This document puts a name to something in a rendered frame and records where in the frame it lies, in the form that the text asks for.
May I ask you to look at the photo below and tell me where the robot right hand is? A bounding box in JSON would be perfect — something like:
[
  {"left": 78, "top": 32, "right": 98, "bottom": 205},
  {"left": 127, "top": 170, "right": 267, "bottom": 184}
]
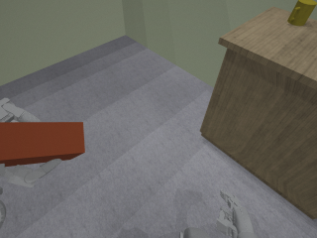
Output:
[{"left": 216, "top": 189, "right": 255, "bottom": 238}]

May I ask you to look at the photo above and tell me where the table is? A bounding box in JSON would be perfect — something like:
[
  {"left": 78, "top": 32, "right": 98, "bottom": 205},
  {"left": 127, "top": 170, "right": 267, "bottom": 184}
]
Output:
[{"left": 200, "top": 6, "right": 317, "bottom": 220}]

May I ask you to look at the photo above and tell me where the sponge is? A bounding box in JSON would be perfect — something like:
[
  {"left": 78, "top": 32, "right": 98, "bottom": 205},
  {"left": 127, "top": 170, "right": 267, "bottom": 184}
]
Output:
[{"left": 0, "top": 122, "right": 85, "bottom": 167}]

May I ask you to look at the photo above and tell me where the robot right thigh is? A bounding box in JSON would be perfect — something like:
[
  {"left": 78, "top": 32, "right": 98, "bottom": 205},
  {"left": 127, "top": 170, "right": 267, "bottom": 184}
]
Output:
[{"left": 178, "top": 227, "right": 210, "bottom": 238}]

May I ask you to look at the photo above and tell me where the robot left hand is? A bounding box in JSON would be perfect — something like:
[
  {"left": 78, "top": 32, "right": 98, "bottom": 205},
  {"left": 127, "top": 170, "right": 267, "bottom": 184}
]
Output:
[{"left": 0, "top": 97, "right": 62, "bottom": 188}]

